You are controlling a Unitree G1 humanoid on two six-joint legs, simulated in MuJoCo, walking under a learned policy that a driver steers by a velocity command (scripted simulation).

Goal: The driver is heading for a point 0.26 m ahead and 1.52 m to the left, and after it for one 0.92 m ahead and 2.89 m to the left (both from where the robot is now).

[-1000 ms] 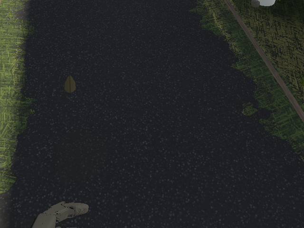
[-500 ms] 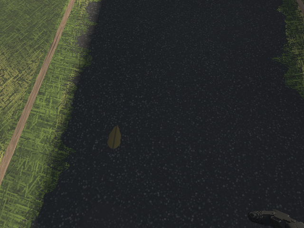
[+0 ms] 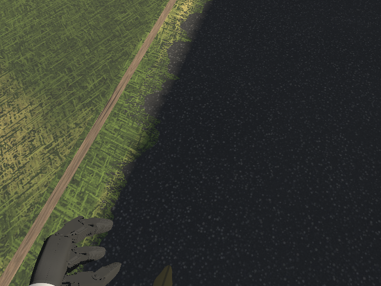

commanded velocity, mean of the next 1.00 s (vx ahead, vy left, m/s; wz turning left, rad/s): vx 0.59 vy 0.00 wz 0.99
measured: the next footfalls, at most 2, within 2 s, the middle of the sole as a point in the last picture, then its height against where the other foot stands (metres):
left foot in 0.38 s outside the picture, level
right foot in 0.78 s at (176, 240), level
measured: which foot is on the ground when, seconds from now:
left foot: up 0.00-0.36, down 0.38-0.78, up 0.80-1.00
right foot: down 0.00-0.40, up 0.42-0.76, down 0.78-1.00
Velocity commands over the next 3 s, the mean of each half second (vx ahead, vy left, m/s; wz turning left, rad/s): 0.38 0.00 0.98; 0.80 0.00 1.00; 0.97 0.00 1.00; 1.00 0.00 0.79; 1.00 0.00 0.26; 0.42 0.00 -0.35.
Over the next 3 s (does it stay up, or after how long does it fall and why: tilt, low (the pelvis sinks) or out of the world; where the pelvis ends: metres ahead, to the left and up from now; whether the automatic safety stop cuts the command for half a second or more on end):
stays up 0.34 1.69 0.02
